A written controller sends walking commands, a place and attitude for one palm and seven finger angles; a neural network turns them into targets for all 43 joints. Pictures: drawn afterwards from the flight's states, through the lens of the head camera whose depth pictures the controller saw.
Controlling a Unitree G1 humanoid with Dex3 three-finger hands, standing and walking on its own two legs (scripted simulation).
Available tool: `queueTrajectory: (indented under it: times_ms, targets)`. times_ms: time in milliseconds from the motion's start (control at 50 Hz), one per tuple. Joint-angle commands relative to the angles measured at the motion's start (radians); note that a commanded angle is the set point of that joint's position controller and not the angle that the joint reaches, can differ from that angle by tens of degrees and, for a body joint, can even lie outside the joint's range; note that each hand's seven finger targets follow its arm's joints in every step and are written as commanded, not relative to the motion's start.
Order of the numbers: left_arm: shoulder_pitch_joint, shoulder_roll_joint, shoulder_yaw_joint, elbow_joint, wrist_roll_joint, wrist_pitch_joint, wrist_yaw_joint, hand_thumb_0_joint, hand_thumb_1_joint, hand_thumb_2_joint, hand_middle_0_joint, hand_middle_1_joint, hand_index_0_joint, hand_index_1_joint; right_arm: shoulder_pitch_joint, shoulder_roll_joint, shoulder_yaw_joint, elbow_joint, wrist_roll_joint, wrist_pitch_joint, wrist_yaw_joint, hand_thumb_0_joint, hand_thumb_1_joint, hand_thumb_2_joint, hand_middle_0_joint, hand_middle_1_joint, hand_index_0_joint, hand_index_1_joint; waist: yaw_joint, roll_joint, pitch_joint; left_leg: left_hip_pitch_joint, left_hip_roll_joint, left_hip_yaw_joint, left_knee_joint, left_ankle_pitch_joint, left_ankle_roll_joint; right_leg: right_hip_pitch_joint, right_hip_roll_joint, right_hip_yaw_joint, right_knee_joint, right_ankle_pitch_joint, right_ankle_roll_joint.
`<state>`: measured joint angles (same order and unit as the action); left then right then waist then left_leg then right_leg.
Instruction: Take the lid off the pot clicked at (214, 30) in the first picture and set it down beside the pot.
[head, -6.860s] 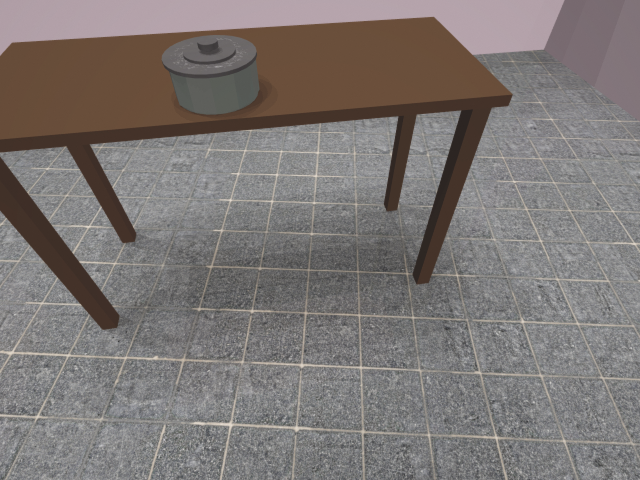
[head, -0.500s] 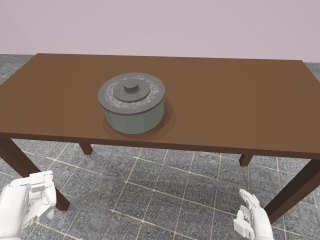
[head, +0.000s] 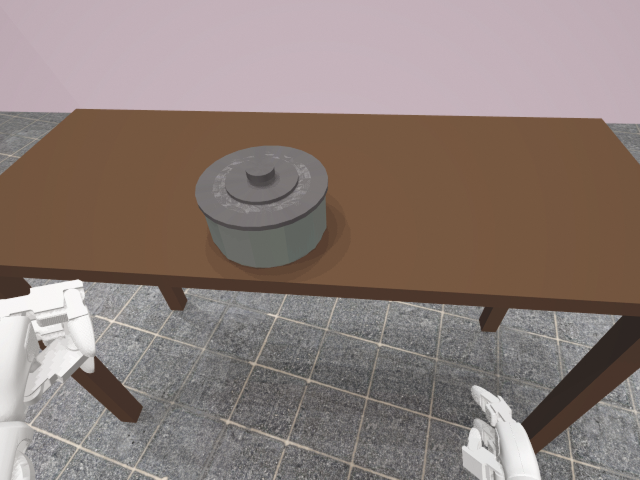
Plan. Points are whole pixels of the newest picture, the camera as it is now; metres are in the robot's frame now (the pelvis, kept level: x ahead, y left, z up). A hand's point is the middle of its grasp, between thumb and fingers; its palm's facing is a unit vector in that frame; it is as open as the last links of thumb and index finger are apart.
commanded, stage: reach forward and open the fingers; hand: left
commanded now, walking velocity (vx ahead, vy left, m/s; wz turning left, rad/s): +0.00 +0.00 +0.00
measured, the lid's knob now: (260, 170) +0.50 +0.16 +0.14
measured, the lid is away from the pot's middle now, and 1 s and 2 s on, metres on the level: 0.00 0.00 0.00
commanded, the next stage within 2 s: move the open hand above the knob in 1.08 s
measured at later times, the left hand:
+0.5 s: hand (61, 335) +0.19 +0.28 +0.16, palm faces -0.03 -0.07 -1.00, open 4.2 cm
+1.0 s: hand (65, 287) +0.23 +0.29 +0.18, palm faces -0.03 -0.05 -1.00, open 9.7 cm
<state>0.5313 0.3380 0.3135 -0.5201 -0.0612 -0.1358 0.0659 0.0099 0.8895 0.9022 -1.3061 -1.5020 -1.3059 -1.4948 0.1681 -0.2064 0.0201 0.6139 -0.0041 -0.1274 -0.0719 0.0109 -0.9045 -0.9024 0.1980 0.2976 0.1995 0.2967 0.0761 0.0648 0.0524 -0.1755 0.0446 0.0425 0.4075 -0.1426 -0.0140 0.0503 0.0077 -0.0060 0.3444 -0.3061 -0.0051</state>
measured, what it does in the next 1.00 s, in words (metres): shifts its weight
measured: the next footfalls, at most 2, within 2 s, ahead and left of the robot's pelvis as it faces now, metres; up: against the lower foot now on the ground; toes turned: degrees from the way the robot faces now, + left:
none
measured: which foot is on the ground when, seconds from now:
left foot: down 0.00-1.00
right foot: down 0.00-1.00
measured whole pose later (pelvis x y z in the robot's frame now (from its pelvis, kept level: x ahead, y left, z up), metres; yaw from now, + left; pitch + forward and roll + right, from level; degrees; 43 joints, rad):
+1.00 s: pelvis -0.06 +0.02 -0.01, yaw +3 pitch -5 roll -1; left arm -0.26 0.68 0.00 -0.13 0.75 0.13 -0.39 -0.01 -0.35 1.68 -0.90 -0.13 -0.90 -0.13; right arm 0.09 -0.28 0.05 0.62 0.04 0.04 -0.01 0.01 -0.91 -0.90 0.20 0.30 0.20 0.30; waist 0.09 0.13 0.05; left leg -0.31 0.00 0.01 0.42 -0.04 0.03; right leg -0.12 -0.02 -0.04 0.48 -0.29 0.02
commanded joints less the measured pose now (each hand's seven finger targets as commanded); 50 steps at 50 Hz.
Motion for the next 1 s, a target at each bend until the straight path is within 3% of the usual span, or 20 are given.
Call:
queueTrajectory:
  times_ms: [0, 20, 60, 80, 180, 240, 320, 360, 380, 420, 480, 520, 560, 620, 700, 740, 760, 860, 920, 980]
  targets:
    - [-0.154, 0.268, 0.037, -0.302, 0.371, 0.085, 0.057, 0.000, 0.835, 0.942, -1.283, -1.429, -1.283, -1.429, -0.180, -0.129, -0.034, -0.224, -0.019, 0.025, 0.029, 0.000, -0.900, -0.900, 0.200, 0.300, 0.200, 0.300, 0.012, 0.085, -0.108, 0.079, -0.054, 0.034, 0.037, 0.188, 0.032, -0.287, 0.009, -0.073, 0.037, 0.243, 0.002]
    - [-0.126, 0.325, 0.057, -0.290, 0.465, 0.127, 0.068, 0.000, 0.803, 0.963, -1.275, -1.394, -1.275, -1.394, -0.192, -0.125, -0.038, -0.237, -0.001, 0.042, 0.040, 0.000, -0.900, -0.900, 0.200, 0.300, 0.200, 0.300, 0.026, 0.091, -0.098, 0.070, -0.046, 0.039, 0.047, 0.171, 0.027, -0.298, 0.017, -0.061, 0.040, 0.227, -0.005]
    - [-0.044, 0.393, 0.088, -0.262, 0.577, 0.202, 0.058, 0.000, 0.740, 1.005, -1.259, -1.323, -1.259, -1.323, -0.205, -0.144, -0.039, -0.245, -0.001, 0.104, 0.048, 0.000, -0.900, -0.900, 0.200, 0.300, 0.200, 0.300, 0.049, 0.032, -0.173, 0.061, -0.050, 0.041, 0.072, 0.175, 0.029, -0.278, 0.013, -0.050, 0.066, 0.228, -0.005]
    - [-0.084, 0.426, 0.086, -0.267, 0.622, 0.230, 0.046, 0.000, 0.708, 1.026, -1.252, -1.287, -1.252, -1.287, -0.223, -0.152, -0.036, -0.252, 0.003, 0.131, 0.054, 0.000, -0.900, -0.900, 0.200, 0.300, 0.200, 0.300, 0.044, 0.013, -0.177, 0.049, -0.054, 0.033, 0.081, 0.174, 0.029, -0.283, 0.012, -0.041, 0.073, 0.237, -0.003]
    - [-0.263, 0.503, 0.028, -0.122, 0.741, 0.288, -0.075, 0.000, 0.546, 1.131, -1.210, -1.110, -1.210, -1.110, -0.250, -0.161, -0.036, -0.229, 0.035, 0.153, 0.055, 0.000, -0.900, -0.900, 0.200, 0.300, 0.200, 0.300, 0.021, -0.034, -0.190, 0.053, -0.064, -0.008, 0.086, 0.105, 0.042, -0.323, 0.009, -0.034, 0.062, 0.191, 0.012]
    - [-0.378, 0.536, -0.004, -0.136, 0.741, 0.282, -0.163, 0.000, 0.445, 1.194, -1.181, -1.003, -1.181, -1.003, -0.273, -0.163, -0.029, -0.229, 0.046, 0.137, 0.056, 0.000, -0.900, -0.900, 0.200, 0.300, 0.200, 0.300, 0.015, -0.044, -0.243, 0.080, -0.075, -0.017, 0.080, 0.127, 0.050, -0.294, 0.006, -0.033, 0.063, 0.249, 0.015]
    - [-0.494, 0.578, -0.013, -0.107, 0.746, 0.276, -0.246, 0.000, 0.310, 1.278, -1.139, -0.861, -1.139, -0.861, -0.313, -0.157, -0.020, -0.226, 0.051, 0.115, 0.050, 0.000, -0.900, -0.900, 0.200, 0.300, 0.200, 0.300, 0.012, -0.011, -0.217, 0.106, -0.080, -0.029, 0.068, 0.134, 0.052, -0.304, 0.017, -0.032, 0.043, 0.258, 0.012]
    - [-0.538, 0.610, 0.002, 0.003, 0.756, 0.275, -0.283, 0.000, 0.243, 1.320, -1.117, -0.790, -1.117, -0.790, -0.281, -0.165, -0.016, -0.189, 0.042, 0.126, 0.042, 0.000, -0.900, -0.900, 0.200, 0.300, 0.200, 0.300, 0.010, -0.055, -0.183, 0.092, -0.084, -0.027, 0.048, 0.118, 0.050, -0.298, 0.014, -0.042, 0.030, 0.228, 0.017]
    - [-0.584, 0.623, 0.000, 0.005, 0.759, 0.270, -0.299, 0.000, 0.209, 1.341, -1.105, -0.755, -1.105, -0.755, -0.285, -0.171, -0.015, -0.188, 0.041, 0.129, 0.041, 0.000, -0.900, -0.900, 0.200, 0.300, 0.200, 0.300, 0.011, -0.038, -0.177, 0.092, -0.084, -0.027, 0.039, 0.107, 0.048, -0.299, 0.014, -0.040, 0.023, 0.212, 0.017]
    - [-0.637, 0.608, -0.024, -0.005, 0.758, 0.271, -0.327, 0.000, 0.143, 1.383, -1.082, -0.684, -1.082, -0.684, -0.315, -0.160, -0.010, -0.210, 0.049, 0.122, 0.046, 0.000, -0.900, -0.900, 0.200, 0.300, 0.200, 0.300, 0.008, 0.023, -0.181, 0.110, -0.084, -0.028, 0.038, 0.100, 0.045, -0.301, 0.023, -0.036, 0.017, 0.200, 0.010]
    - [-0.705, 0.595, -0.061, 0.037, 0.761, 0.261, -0.361, 0.000, 0.045, 1.446, -1.046, -0.578, -1.046, -0.578, -0.296, -0.163, -0.010, -0.190, 0.038, 0.123, 0.047, 0.000, -0.900, -0.900, 0.200, 0.300, 0.200, 0.300, 0.013, 0.016, -0.195, 0.122, -0.085, -0.030, 0.010, 0.081, 0.045, -0.292, 0.022, -0.043, 0.007, 0.155, 0.011]
    - [-0.711, 0.615, -0.041, 0.031, 0.769, 0.264, -0.375, 0.000, -0.019, 1.488, -1.022, -0.507, -1.022, -0.507, -0.313, -0.159, -0.007, -0.210, 0.042, 0.118, 0.054, 0.000, -0.900, -0.900, 0.200, 0.300, 0.200, 0.300, 0.017, 0.027, -0.211, 0.124, -0.084, -0.033, 0.012, 0.072, 0.044, -0.287, 0.030, -0.038, 0.008, 0.142, 0.004]
    - [-0.814, 0.617, -0.063, 0.078, 0.777, 0.257, -0.388, 0.000, -0.083, 1.530, -0.997, -0.436, -0.997, -0.436, -0.298, -0.165, -0.004, -0.189, 0.038, 0.126, 0.051, 0.000, -0.900, -0.900, 0.200, 0.300, 0.200, 0.300, 0.010, 0.007, -0.201, 0.115, -0.084, -0.030, -0.005, 0.043, 0.043, -0.292, 0.023, -0.046, -0.001, 0.098, 0.009]
    - [-0.865, 0.625, -0.059, 0.088, 0.787, 0.260, -0.394, 0.000, -0.177, 1.593, -0.961, -0.329, -0.961, -0.329, -0.307, -0.165, -0.007, -0.201, 0.043, 0.119, 0.056, 0.000, -0.900, -0.900, 0.200, 0.300, 0.200, 0.300, 0.016, 0.051, -0.217, 0.127, -0.079, -0.041, -0.011, 0.021, 0.041, -0.295, 0.037, -0.042, 0.003, 0.060, -0.003]
    - [-0.936, 0.601, -0.101, 0.147, 0.792, 0.257, -0.407, 0.000, -0.302, 1.671, -0.913, -0.187, -0.913, -0.187, -0.290, -0.169, -0.009, -0.186, 0.039, 0.121, 0.053, 0.000, -0.900, -0.900, 0.200, 0.300, 0.200, 0.300, 0.016, 0.019, -0.221, 0.121, -0.081, -0.045, -0.036, -0.024, 0.041, -0.301, 0.030, -0.049, -0.004, 0.008, 0.002]
    - [-0.996, 0.600, -0.118, 0.140, 0.806, 0.255, -0.412, 0.000, -0.364, 1.700, -0.889, -0.116, -0.889, -0.116, -0.297, -0.167, -0.004, -0.186, 0.040, 0.116, 0.059, 0.000, -0.900, -0.900, 0.200, 0.300, 0.200, 0.300, 0.015, 0.050, -0.255, 0.128, -0.080, -0.051, -0.042, -0.029, 0.040, -0.289, 0.030, -0.050, 0.006, 0.001, -0.006]
    - [-1.008, 0.607, -0.108, 0.154, 0.802, 0.252, -0.409, 0.000, -0.396, 1.714, -0.877, -0.081, -0.877, -0.081, -0.290, -0.169, -0.010, -0.185, 0.041, 0.115, 0.057, 0.000, -0.900, -0.900, 0.200, 0.300, 0.200, 0.300, 0.016, 0.026, -0.229, 0.121, -0.076, -0.054, -0.048, -0.047, 0.040, -0.300, 0.032, -0.052, 0.003, -0.013, -0.004]
    - [-1.082, 0.608, -0.121, 0.207, 0.816, 0.255, -0.415, 0.000, -0.391, 1.694, -0.873, -0.081, -0.873, -0.081, -0.283, -0.173, -0.013, -0.179, 0.043, 0.112, 0.056, 0.000, -0.900, -0.900, 0.200, 0.300, 0.200, 0.300, 0.017, 0.019, -0.246, 0.119, -0.074, -0.059, -0.057, -0.075, 0.041, -0.304, 0.032, -0.049, 0.009, -0.032, -0.006]
    - [-1.105, 0.594, -0.127, 0.207, 0.814, 0.260, -0.414, 0.000, -0.389, 1.686, -0.871, -0.081, -0.871, -0.081, -0.287, -0.172, -0.015, -0.187, 0.050, 0.104, 0.060, 0.000, -0.900, -0.900, 0.200, 0.300, 0.200, 0.300, 0.015, 0.066, -0.246, 0.127, -0.068, -0.076, -0.063, -0.112, 0.037, -0.316, 0.043, -0.048, 0.022, -0.034, -0.014]
    - [-1.168, 0.611, -0.136, 0.240, 0.830, 0.257, -0.421, 0.000, -0.388, 1.681, -0.870, -0.081, -0.870, -0.081, -0.279, -0.176, -0.015, -0.171, 0.044, 0.105, 0.058, 0.000, -0.900, -0.900, 0.200, 0.300, 0.200, 0.300, 0.020, 0.038, -0.258, 0.115, -0.070, -0.076, -0.074, -0.132, 0.037, -0.315, 0.032, -0.050, 0.025, -0.058, -0.011]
